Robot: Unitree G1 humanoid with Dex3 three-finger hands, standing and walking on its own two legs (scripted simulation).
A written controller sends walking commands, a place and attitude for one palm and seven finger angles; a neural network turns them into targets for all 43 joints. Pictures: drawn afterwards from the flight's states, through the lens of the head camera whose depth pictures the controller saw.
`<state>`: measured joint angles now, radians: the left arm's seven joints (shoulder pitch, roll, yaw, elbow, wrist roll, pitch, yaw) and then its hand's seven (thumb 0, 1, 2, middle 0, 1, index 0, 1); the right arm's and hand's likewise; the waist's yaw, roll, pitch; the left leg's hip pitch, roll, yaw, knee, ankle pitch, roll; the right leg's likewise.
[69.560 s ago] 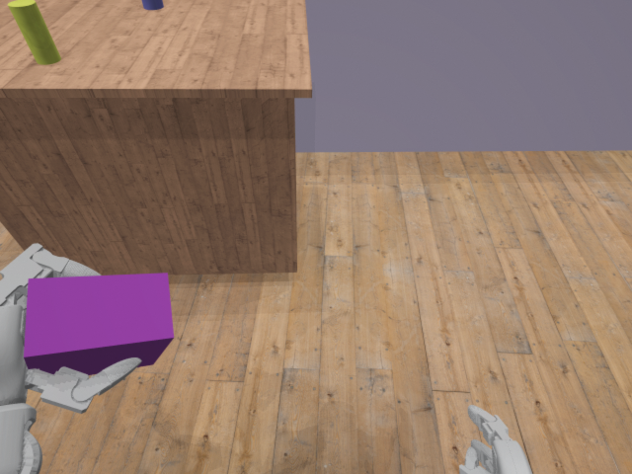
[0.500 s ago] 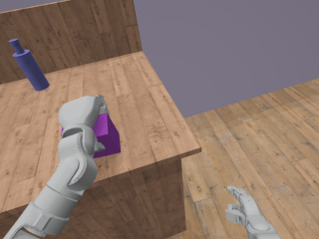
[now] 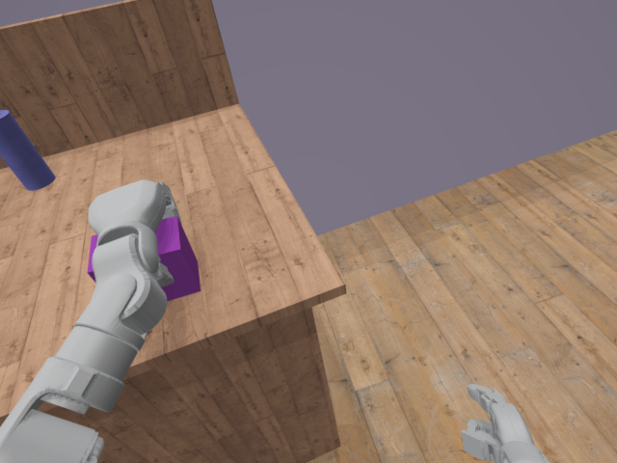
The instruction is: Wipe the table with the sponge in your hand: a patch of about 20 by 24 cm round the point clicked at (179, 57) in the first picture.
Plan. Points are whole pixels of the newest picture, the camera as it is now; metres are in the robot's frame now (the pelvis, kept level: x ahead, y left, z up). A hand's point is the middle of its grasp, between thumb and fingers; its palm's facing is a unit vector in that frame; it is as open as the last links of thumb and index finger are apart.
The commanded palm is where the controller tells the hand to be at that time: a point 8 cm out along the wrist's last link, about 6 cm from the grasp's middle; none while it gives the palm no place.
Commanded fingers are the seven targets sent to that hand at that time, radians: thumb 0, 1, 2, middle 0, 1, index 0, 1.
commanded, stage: wipe forward along the third lane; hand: left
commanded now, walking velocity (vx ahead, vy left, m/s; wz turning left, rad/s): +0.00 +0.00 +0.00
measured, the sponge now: (153, 273) +0.33 +0.26 +0.10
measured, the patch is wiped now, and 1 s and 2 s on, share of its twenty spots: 1.00 1.00 1.00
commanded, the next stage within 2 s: wipe back along the third lane in 1.22 s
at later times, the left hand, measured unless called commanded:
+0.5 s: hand (147, 222) +0.38 +0.27 +0.16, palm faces -0.01 -0.02 -1.00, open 10.3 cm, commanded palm +0.36 +0.29 +0.18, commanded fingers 0.00 0.10 1.30 -1.20 -1.60 -1.20 -1.60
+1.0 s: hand (138, 202) +0.42 +0.30 +0.16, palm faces -0.11 +0.01 -0.99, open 10.3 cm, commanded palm +0.42 +0.32 +0.19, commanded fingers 0.00 0.10 1.30 -1.20 -1.60 -1.20 -1.60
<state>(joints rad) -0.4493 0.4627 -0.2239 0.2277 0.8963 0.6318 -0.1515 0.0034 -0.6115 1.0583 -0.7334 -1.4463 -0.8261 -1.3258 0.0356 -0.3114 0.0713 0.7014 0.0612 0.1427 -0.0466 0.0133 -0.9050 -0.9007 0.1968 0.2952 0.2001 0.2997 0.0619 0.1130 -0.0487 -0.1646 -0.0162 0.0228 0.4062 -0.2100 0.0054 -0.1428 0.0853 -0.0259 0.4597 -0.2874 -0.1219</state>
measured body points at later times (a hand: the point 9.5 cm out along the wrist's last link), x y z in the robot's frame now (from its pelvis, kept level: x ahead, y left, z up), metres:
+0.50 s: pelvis +0.00 -0.03 -0.01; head -0.01 -0.09 +0.44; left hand +0.37 +0.26 +0.22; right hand +0.15 -0.30 -0.14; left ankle +0.02 +0.13 -0.74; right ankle -0.02 -0.03 -0.74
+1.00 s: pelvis +0.00 -0.02 -0.01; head +0.01 -0.06 +0.44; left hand +0.43 +0.30 +0.22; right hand +0.08 -0.30 -0.15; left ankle +0.03 +0.12 -0.74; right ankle -0.02 -0.03 -0.74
